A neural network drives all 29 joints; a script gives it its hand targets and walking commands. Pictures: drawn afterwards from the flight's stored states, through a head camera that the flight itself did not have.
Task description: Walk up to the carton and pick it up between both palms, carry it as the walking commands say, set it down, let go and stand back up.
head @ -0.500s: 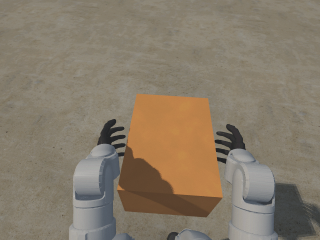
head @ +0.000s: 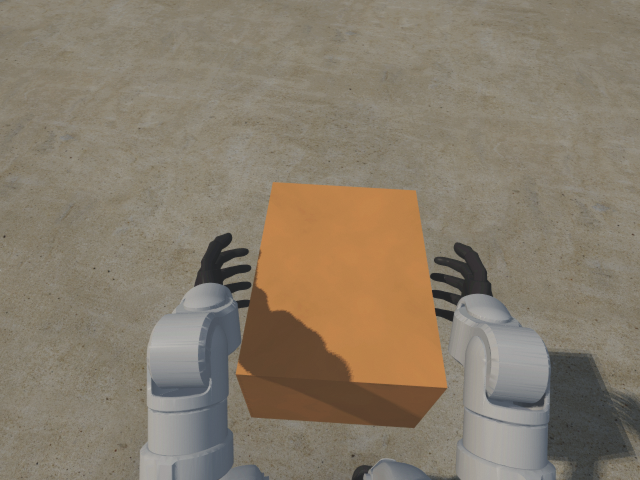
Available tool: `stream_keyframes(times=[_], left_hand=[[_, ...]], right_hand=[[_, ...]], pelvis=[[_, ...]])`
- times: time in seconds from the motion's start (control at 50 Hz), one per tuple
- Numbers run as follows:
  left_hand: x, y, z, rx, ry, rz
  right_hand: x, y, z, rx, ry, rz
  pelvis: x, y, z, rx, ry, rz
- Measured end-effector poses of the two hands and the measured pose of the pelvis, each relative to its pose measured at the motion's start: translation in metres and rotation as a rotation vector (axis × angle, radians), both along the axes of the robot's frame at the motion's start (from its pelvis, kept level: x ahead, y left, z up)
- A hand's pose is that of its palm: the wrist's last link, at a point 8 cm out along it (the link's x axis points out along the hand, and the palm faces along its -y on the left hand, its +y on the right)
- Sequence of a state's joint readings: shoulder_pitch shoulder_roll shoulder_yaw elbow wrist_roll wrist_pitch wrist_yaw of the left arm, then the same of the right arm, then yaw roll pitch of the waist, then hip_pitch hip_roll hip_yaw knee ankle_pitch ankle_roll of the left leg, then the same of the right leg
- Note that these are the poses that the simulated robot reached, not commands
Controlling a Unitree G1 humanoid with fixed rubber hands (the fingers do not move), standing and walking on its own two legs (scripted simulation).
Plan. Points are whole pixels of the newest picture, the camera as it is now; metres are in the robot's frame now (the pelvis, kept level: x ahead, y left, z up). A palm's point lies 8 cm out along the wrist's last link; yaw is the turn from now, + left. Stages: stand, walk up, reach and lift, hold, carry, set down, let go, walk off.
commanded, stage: carry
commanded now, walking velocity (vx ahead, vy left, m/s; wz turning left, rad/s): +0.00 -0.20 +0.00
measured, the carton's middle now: (338, 296) +0.35 -0.01 -0.02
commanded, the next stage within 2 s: hold in 1.84 s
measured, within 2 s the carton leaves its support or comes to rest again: neither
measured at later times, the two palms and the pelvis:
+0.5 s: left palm (206, 359) +0.22 +0.13 +0.10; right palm (509, 342) +0.23 -0.16 +0.11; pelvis -0.06 -0.03 +0.01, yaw +2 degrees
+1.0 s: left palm (238, 407) +0.18 +0.09 +0.10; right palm (564, 415) +0.17 -0.20 +0.10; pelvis -0.10 -0.05 +0.01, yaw +1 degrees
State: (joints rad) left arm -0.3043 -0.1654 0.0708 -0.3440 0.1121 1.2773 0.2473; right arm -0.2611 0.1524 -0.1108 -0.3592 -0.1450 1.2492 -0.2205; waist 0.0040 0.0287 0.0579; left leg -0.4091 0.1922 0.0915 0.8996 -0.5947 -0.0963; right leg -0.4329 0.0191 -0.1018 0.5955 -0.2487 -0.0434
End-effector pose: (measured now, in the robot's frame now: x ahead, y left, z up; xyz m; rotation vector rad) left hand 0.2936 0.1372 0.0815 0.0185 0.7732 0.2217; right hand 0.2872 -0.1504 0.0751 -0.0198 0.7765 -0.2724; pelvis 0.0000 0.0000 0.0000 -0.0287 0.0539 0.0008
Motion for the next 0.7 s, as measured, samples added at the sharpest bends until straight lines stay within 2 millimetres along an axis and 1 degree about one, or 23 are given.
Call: stream_keyframes(times=[0.08, 0.14, 0.2, 0.26, 0.32, 0.38, 0.42, 0.46, 0.52, 0.62, 0.7], left_hand=[[-0.008, -0.019, 0.0, -0.024, -0.003, -0.021], [-0.018, -0.022, 0.0, -0.041, -0.023, -0.017], [-0.033, -0.016, 0.0, -0.052, -0.038, 0.006], [-0.048, -0.007, 0.0, -0.065, -0.053, 0.031], [-0.063, 0.001, 0.002, -0.076, -0.045, 0.053], [-0.069, 0.004, 0.01, -0.072, -0.047, 0.069], [-0.071, 0.003, 0.013, -0.069, -0.054, 0.078], [-0.072, -0.002, 0.016, -0.061, -0.061, 0.078], [-0.076, -0.014, 0.02, -0.045, -0.068, 0.059], [-0.087, -0.035, 0.025, -0.037, -0.09, 0.019], [-0.098, -0.047, 0.028, -0.03, -0.095, -0.004]], right_hand=[[-0.015, -0.019, 0.007, -0.023, 0.0, -0.021], [-0.024, -0.022, 0.012, -0.039, -0.018, -0.017], [-0.032, -0.017, 0.015, -0.049, -0.032, 0.006], [-0.04, -0.007, 0.02, -0.062, -0.047, 0.032], [-0.046, 0.001, 0.031, -0.07, -0.044, 0.063], [-0.047, 0.005, 0.038, -0.065, -0.046, 0.081], [-0.047, 0.003, 0.04, -0.062, -0.051, 0.088], [-0.048, -0.002, 0.04, -0.054, -0.058, 0.089], [-0.056, -0.014, 0.038, -0.038, -0.064, 0.069], [-0.079, -0.035, 0.041, -0.03, -0.085, 0.029], [-0.095, -0.048, 0.041, -0.022, -0.089, 0.007]], pelvis=[[-0.011, -0.013, 0.003, 0.012, -0.012, 0.007], [-0.02, -0.019, 0.001, 0.004, -0.022, 0.027], [-0.031, -0.021, -0.001, -0.007, -0.032, 0.049], [-0.041, -0.019, -0.003, -0.017, -0.044, 0.064], [-0.047, -0.02, 0.003, -0.015, -0.046, 0.053], [-0.05, -0.022, 0.01, -0.029, -0.032, 0.045], [-0.051, -0.026, 0.011, -0.026, -0.028, 0.043], [-0.052, -0.03, 0.01, -0.015, -0.028, 0.034], [-0.058, -0.036, 0.009, -0.006, -0.034, 0.032], [-0.073, -0.044, 0.006, 0.016, -0.052, 0.022], [-0.084, -0.05, 0.006, 0.023, -0.068, 0.023]])
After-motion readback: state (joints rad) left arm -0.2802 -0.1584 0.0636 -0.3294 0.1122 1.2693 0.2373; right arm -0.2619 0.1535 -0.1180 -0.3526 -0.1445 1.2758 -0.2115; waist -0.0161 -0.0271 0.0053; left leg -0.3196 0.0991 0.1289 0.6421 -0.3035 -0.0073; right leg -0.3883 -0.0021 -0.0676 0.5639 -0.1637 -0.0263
